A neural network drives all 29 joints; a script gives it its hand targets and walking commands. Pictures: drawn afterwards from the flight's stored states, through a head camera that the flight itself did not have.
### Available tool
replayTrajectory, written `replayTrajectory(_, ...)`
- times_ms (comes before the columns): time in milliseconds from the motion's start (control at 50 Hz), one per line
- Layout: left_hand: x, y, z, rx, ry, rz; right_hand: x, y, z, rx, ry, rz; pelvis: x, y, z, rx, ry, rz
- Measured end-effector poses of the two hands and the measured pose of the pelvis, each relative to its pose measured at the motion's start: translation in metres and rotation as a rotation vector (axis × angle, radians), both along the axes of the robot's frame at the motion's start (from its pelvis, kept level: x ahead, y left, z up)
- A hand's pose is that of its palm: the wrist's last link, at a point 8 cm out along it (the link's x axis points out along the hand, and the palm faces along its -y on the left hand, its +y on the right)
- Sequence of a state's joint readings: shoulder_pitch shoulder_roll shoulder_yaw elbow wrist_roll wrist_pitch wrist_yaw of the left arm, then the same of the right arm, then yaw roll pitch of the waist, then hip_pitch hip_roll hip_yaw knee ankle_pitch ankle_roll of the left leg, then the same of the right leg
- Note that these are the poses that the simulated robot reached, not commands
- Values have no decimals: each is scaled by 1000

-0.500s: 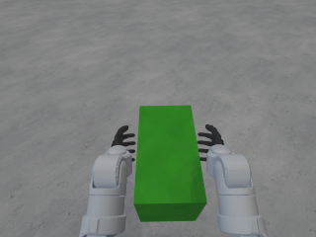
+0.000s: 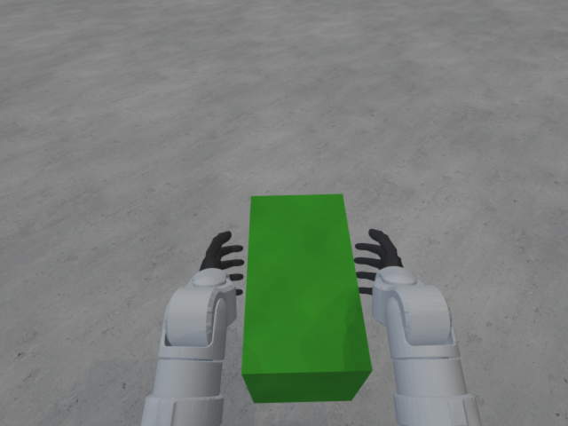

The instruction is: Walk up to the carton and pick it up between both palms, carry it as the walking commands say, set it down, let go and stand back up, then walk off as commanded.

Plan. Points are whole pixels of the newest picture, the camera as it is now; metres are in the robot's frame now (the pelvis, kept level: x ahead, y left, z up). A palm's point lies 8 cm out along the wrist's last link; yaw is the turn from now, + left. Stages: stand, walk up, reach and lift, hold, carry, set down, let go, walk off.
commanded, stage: carry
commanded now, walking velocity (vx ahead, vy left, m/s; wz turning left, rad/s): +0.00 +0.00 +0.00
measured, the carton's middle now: (299, 295) +0.34 +0.00 +0.00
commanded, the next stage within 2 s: none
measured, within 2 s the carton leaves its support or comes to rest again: neither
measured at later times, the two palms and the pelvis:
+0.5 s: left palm (213, 286) +0.30 +0.12 +0.08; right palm (387, 283) +0.30 -0.12 +0.08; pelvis +0.00 +0.00 +0.00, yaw +0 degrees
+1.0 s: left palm (211, 289) +0.30 +0.12 +0.07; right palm (384, 286) +0.30 -0.11 +0.07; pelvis +0.00 +0.00 +0.00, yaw +0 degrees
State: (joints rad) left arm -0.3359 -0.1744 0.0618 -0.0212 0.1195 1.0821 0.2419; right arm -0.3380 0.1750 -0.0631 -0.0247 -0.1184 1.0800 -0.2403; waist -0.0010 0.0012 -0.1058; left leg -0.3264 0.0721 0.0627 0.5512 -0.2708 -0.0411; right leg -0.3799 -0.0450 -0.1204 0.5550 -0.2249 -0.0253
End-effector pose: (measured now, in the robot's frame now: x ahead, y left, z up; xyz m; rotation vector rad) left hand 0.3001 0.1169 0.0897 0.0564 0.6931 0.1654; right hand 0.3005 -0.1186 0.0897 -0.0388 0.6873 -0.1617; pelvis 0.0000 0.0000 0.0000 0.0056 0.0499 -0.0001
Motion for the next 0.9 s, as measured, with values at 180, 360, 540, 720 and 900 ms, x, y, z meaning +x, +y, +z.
replayTrajectory(180,0,1,-3,-2,-3,-1,0,0,-3,1,-4,2,-1,0,0,0,-1,0)
replayTrajectory(360,0,1,-6,-5,-6,-3,1,1,-6,4,-7,4,-1,1,0,1,-2,-1)
replayTrajectory(540,0,2,-9,-8,-10,-4,1,1,-9,6,-11,6,-2,1,0,2,-3,-1)
replayTrajectory(720,0,4,-12,-10,-13,-5,1,2,-12,7,-15,8,-2,2,0,2,-4,-1)
replayTrajectory(900,-1,5,-15,-12,-16,-6,1,3,-14,8,-19,10,-2,3,0,2,-4,-1)
